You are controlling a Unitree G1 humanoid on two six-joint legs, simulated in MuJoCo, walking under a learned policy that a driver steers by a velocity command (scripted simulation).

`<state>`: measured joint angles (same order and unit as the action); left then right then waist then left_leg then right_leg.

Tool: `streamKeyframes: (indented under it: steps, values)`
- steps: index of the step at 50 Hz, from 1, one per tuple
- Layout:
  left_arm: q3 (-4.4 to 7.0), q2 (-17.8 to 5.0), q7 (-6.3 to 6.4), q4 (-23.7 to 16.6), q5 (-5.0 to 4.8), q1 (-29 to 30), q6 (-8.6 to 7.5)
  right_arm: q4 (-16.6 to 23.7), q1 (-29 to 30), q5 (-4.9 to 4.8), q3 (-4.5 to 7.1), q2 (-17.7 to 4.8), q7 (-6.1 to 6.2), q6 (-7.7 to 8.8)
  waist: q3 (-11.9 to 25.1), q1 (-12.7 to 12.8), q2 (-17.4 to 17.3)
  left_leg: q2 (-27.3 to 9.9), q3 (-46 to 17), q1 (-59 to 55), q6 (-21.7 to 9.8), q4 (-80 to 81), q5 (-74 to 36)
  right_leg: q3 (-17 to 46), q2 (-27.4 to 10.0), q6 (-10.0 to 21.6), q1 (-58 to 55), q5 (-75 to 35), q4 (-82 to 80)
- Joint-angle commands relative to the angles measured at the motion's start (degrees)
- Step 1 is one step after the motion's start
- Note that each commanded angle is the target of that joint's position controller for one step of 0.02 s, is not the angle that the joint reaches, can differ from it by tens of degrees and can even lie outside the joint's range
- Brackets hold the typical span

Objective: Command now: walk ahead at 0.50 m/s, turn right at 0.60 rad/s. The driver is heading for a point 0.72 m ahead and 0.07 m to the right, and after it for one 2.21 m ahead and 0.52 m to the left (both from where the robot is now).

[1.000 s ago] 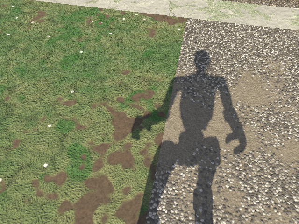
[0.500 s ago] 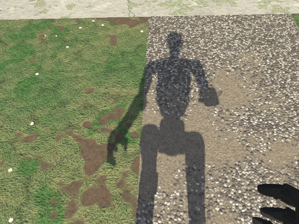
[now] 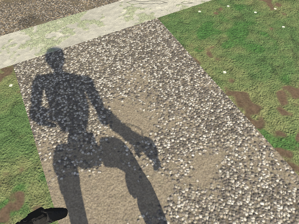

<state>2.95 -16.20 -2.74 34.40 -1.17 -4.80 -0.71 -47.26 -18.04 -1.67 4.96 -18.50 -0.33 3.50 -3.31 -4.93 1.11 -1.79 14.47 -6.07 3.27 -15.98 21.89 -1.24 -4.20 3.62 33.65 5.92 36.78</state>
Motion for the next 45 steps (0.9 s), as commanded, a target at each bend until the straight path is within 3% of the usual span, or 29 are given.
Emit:
streamKeyframes:
  steps: [1, 2, 3, 4, 5, 6, 7, 9, 11, 14, 17, 19, 22, 24, 25, 26, 27, 28, 29, 30, 31, 32, 33, 35, 39, 42, 45]
  values:
    - [4.85, -10.2, 0.39, -1.0, -0.02, -12.8, -0.05, 3.9, 3.6, -1.06, 2.48, -11.1, 0.54, -0.61, 8.0, 11.5, -4.5, -11.8, -0.8, 6.5, -7.7, -20.3, -55.1, -5.4, 7.6, 4.7, -22.4, 2.2, -4.0]
    - [6.89, -15.0, 1.49, 1.6, -0.52, -23.1, 0.61, 4.8, 2.2, 0.67, 1.16, -8.1, 0.83, -0.47, 13.4, 15.3, 1.4, -9.4, -0.7, 20.5, -4.9, -38.6, -38.2, 4.6, 2.8, 7.8, -40.2, 2.4, -4.6]
    - [7.27, -21.6, 1.72, 0.5, -1.02, -19.6, -0.09, 8.6, -2.4, 2.95, -1.59, 0.3, 0.36, 0.79, 18.0, 6.9, 16.7, 2.4, -6.9, 44.8, -1.4, -58.3, 11.8, 39.2, -11.4, 18.4, -54.6, 16.1, -12.3]
    - [5.74, -16.4, 1.12, -1.7, -0.59, -20.4, -1.41, 9.0, 3.4, 0.74, -0.94, -5.2, -0.2, 2.69, 23.9, 11.5, 8.9, 2.5, -19.4, 50.5, -2.3, -63.9, 12.2, 50.4, -14.6, 19.7, -56.2, 24.6, -20.7]
    - [4.63, -13.0, 0.86, -0.7, -0.03, -18.6, -2.45, 10.5, 8.4, -1.19, -0.2, -8.1, -0.51, 3.69, 15.3, 11.8, 5.6, 0.0, -19.2, 54.7, -3.5, -62.6, 6.0, 42.4, -13.4, 16.6, -50.8, 20.1, -21.7]
    - [4.09, -11.6, 0.87, -0.6, -0.03, -15.7, -2.91, 10.3, 8.8, -0.45, -0.6, -7.1, -0.22, 4.32, 10.9, 9.4, 2.0, -2.5, -19.2, 52.3, -4.2, -57.5, 0.9, 35.4, -10.9, 14.7, -43.0, 13.5, -21.1]
    - [3.52, -9.9, 1.05, -1.1, 0.16, -11.8, -2.91, 9.6, 8.6, 1.19, -0.44, -7.0, 0.16, 4.45, 8.2, 7.1, 0.4, -4.2, -19.3, 48.3, -3.8, -52.6, -2.1, 29.8, -8.6, 13.3, -35.8, 6.4, -20.9]
    - [2.83, -8.5, 1.61, -2.2, 1.14, -8.6, -3.01, 9.1, 7.1, 1.96, -0.1, -7.1, -0.04, 3.39, 7.0, 4.3, 2.1, -5.2, -19.5, 42.6, -2.9, -48.3, -5.6, 25.2, -6.3, 13.0, -28.6, -1.9, -23.0]
    - [2.91, -9.0, 2.26, -1.3, 0.75, -9.3, -3.3, 8.9, 7.5, 2.51, -0.46, -5.6, -0.09, 2.33, 5.9, 4.0, 1.2, -4.6, -18.2, 41.4, -1.1, -43.9, -7.6, 21.6, -5.2, 13.6, -24.6, -8.4, -23.8]
    - [3.25, -10.3, 3.34, 0.4, 0.47, -11.7, -3.13, 10.6, 13.7, 2.64, -1.32, -3.4, -0.08, 1.78, 3.2, 5.8, 1.2, -2.8, -17.5, 41.8, 0.9, -31.8, -17.7, 17.6, -2.4, 11.8, -21.5, -8.3, -24.0]
    - [3.38, -10.6, 3.81, 1.9, 0.15, -14.1, -2.69, 12.0, 19.9, 2.12, -1.93, -2.2, -0.69, 2.17, 1.9, 8.3, 2.6, 0.1, -17.1, 37.2, 1.1, -20.0, -26.7, 16.4, -0.5, 9.4, -19.3, -2.8, -23.3]
    - [3.51, -10.8, 3.84, 3.2, -0.16, -16.0, -2.52, 12.9, 22.6, 1.56, -1.82, -2.7, -1.15, 2.59, 1.4, 9.4, 2.9, 1.1, -17.7, 35.3, 0.6, -16.5, -28.5, 18.6, -1.4, 8.9, -19.9, -0.3, -22.1]
    - [3.42, -10.0, 4.11, 4.3, -0.41, -17.1, -1.94, 13.3, 22.7, 1.31, -1.06, -4.6, -1.67, 3.19, 1.6, 8.8, 4.0, 1.4, -19.6, 34.7, -1.1, -12.8, -24.5, 23.4, -3.3, 8.0, -25.2, 0.6, -17.0]
    - [3.43, -9.6, 4.23, 4.9, -0.05, -16.8, -1.48, 12.3, 19.0, 1.31, -0.54, -5.4, -1.76, 3.61, 2.3, 7.2, 6.0, 1.3, -18.4, 31.5, -3.0, -12.3, -20.1, 24.6, -4.5, 7.2, -27.8, -3.5, -13.9]
    - [3.07, -8.6, 4.12, 5.0, 0.08, -16.3, -1.31, 11.1, 14.5, 1.62, 0.07, -6.0, -1.52, 3.85, 4.0, 4.9, 6.2, 2.0, -16.8, 25.4, -4.5, -10.2, -19.9, 23.7, -3.0, 6.1, -27.9, -8.9, -10.2]
    - [2.15, -6.2, 3.82, 4.7, 0.52, -16.4, -1.35, 10.0, 8.2, 2.36, 0.86, -7.8, -1.23, 4.17, 9.5, 2.0, 4.9, -1.0, -18.7, 14.4, -7.1, -11.0, -20.2, 20.9, 0.0, 4.3, -25.7, -11.5, -0.7]
    - [0.96, -3.1, 3.82, 4.0, 1.48, -20.5, -1.55, 9.4, 0.1, 3.15, 1.69, -11.5, -0.98, 4.13, 19.0, 0.8, -4.3, -11.5, -31.8, -3.5, -12.4, -13.4, -19.6, 16.4, 5.2, 1.4, -14.9, 2.1, 16.5]
    - [0.42, -1.9, 3.78, 4.4, -0.8, -27.5, -2.18, 6.1, -4.8, 2.5, 2.56, -13.4, -1.78, 3.32, 23.2, 3.0, -22.3, -20.8, -58.8, -15.4, -20.5, -3.7, -2.4, 12.0, 11.1, -2.3, 3.0, 27.6, 32.9]
    - [1.37, -7.7, 3.91, 5.3, -1.36, -23.5, -2.36, 6.9, -3.3, 0.86, 1.27, -8.0, -1.94, 3.2, 16.7, 1.3, -13.2, -20.0, -60.5, -11.6, -18.7, -0.3, 10.7, 14.5, 7.4, -2.5, 9.1, 25.4, 38.4]
    - [1.97, -9.8, 3.88, 4.0, -1.05, -15.9, -2.37, 7.3, 0.2, 0.94, 0.5, -5.4, -1.6, 2.84, 9.3, 0.3, -7.4, -17.9, -51.4, -4.2, -16.5, 0.4, 8.6, 12.7, 5.5, -2.5, 10.4, 20.4, 38.6]
    - [1.81, -9.2, 3.94, 3.0, -0.18, -11.6, -2.48, 7.7, 2.8, 1.66, 0.01, -4.7, -1.46, 2.52, 5.2, 1.1, -3.6, -15.5, -44.7, 2.9, -15.7, 1.2, 1.4, 10.6, 3.7, -2.4, 9.0, 17.0, 36.8]
    - [1.8, -8.1, 3.72, 2.3, 0.51, -9.7, -2.83, 7.3, 4.2, 2.09, -0.3, -3.9, -1.3, 2.4, 2.8, 2.4, -3.4, -13.5, -40.1, 7.7, -15.7, 2.2, -4.7, 10.1, 1.8, -2.3, 7.8, 14.4, 33.2]
    - [1.67, -7.0, 3.41, 2.3, 0.55, -10.3, -2.99, 7.1, 4.6, 2.51, -0.67, -3.2, -1.1, 2.56, 2.8, 3.7, -5.0, -11.8, -36.7, 10.3, -15.2, 3.3, -9.3, 9.4, 0.2, -2.2, 5.0, 12.6, 30.4]
    - [1.15, -4.8, 3.1, 2.8, 0.47, -11.3, -2.97, 6.2, 3.8, 1.86, -0.85, -2.8, -1.0, 2.84, 3.6, 4.5, -6.8, -10.4, -32.4, 11.6, -15.8, 4.9, -15.5, 7.3, -0.6, -2.7, 3.2, 12.1, 25.9]
    - [-0.22, -2.4, 2.63, 0.8, 1.18, -4.6, -3.36, 4.4, 1.5, 1.0, -0.09, -6.3, -0.55, 2.56, 2.2, 2.9, -5.3, -10.4, -26.2, 12.3, -16.6, 7.7, -22.7, 4.8, -1.7, -4.1, 4.3, 4.1, 12.1]
    - [-0.68, -1.8, 1.94, -0.4, 0.92, 1.5, -4.1, 3.1, -1.1, 0.37, -0.11, -7.1, -0.34, 1.79, 1.1, 0.9, -5.1, -8.2, -22.4, 14.3, -15.0, 7.5, -24.3, 3.1, 0.2, -4.6, -0.7, -5.0, 1.1]
    - [-0.43, -2.7, 1.12, -1.7, 0.37, 5.8, -4.79, 1.7, -4.7, -0.02, -0.01, -7.8, -0.08, 0.87, 0.4, 0.0, -5.5, -9.5, -23.9, 12.9, -14.4, 5.6, -24.2, 3.0, 2.2, -4.7, -3.8, -7.6, -4.5]
